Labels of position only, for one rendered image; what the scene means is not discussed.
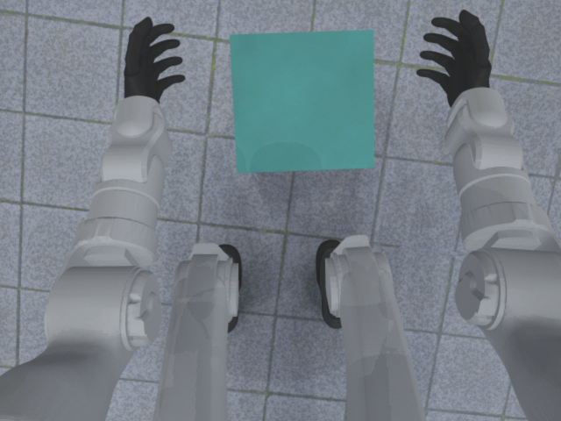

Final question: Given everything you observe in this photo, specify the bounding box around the robot left hand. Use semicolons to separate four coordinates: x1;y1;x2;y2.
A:
124;17;185;104

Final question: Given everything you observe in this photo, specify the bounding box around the right robot thigh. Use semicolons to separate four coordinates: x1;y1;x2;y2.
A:
325;246;427;421

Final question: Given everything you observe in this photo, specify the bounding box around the robot right hand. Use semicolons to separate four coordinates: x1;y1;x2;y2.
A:
416;10;492;107

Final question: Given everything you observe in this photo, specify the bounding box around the carton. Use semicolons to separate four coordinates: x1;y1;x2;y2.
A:
230;30;374;174

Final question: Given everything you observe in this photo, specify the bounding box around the robot left upper arm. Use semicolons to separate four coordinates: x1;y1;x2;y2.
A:
0;266;162;421

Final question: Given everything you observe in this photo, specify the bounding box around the right robot forearm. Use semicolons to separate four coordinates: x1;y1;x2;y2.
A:
444;87;561;253

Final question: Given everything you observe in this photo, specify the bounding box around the robot right upper arm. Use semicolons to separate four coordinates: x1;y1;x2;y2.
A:
454;247;561;421

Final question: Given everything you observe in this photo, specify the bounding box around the robot left shin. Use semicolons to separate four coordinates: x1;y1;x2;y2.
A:
173;242;233;320

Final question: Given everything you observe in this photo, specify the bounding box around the left robot forearm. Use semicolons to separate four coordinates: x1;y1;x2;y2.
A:
44;96;174;341

